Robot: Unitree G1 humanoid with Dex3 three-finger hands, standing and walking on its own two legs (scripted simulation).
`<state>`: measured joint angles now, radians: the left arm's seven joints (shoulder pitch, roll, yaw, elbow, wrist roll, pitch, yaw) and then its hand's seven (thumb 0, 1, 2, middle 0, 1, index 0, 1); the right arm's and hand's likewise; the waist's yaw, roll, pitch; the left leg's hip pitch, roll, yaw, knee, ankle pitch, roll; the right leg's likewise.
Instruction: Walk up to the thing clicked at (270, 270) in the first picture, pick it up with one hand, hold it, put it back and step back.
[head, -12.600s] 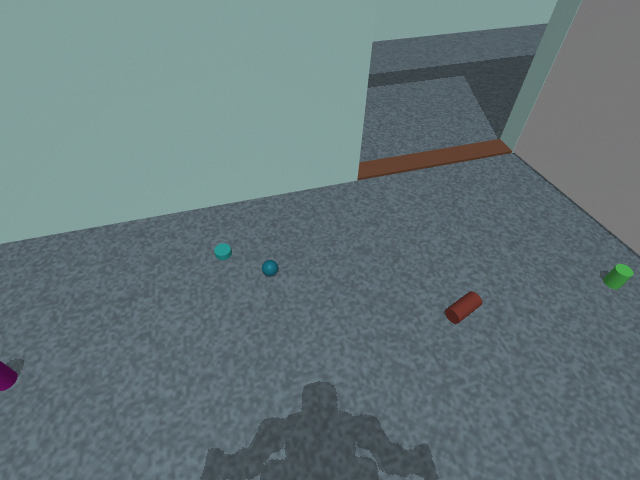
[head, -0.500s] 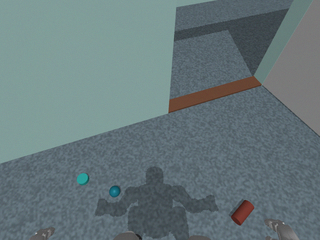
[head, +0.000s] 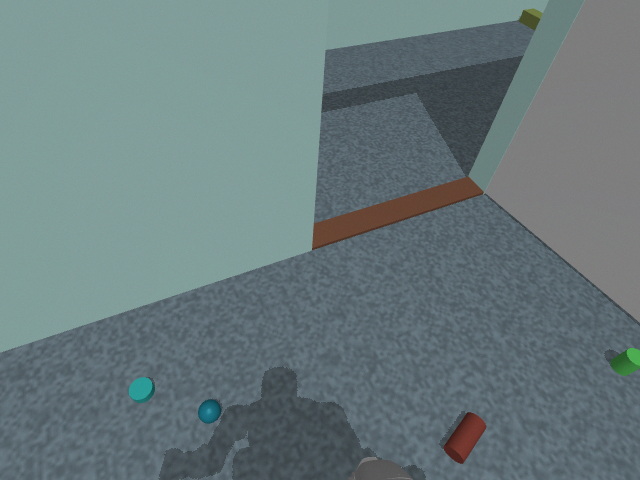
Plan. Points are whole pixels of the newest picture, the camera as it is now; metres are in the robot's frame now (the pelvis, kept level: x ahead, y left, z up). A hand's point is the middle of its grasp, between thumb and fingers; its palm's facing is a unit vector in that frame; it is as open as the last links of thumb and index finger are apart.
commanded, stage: walk up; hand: left
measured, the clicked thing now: (209, 411) +0.43 +0.26 -0.74
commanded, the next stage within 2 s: none
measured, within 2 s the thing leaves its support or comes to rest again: neither
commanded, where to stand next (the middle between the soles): +0.09 +0.00 m, yaw +2 degrees
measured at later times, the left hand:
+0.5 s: hand out of the picture +0.11 +0.24 -0.15, palm faces +0.03 -0.95 -0.31, open 7.4 cm
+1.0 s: hand out of the picture +0.06 +0.27 -0.18, palm faces +0.03 -0.94 -0.35, open 7.4 cm
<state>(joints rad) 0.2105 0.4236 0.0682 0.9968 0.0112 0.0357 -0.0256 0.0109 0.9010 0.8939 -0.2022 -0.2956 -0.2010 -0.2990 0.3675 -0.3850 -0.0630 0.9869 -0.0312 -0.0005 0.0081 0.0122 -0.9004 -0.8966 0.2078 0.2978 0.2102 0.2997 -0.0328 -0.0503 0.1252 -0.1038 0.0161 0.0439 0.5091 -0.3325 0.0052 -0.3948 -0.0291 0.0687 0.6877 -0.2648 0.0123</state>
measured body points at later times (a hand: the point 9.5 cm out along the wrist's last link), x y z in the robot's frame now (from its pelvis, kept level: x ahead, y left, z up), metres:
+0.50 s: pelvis +0.00 -0.01 +0.00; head +0.02 +0.00 +0.45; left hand +0.10 +0.29 -0.13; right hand +0.11 -0.32 -0.11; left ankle -0.01 +0.12 -0.73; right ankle +0.08 -0.14 -0.73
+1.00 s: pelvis -0.05 +0.01 -0.02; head +0.02 +0.03 +0.42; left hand +0.06 +0.32 -0.15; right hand +0.04 -0.32 -0.14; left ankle -0.06 +0.11 -0.74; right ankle +0.07 -0.13 -0.72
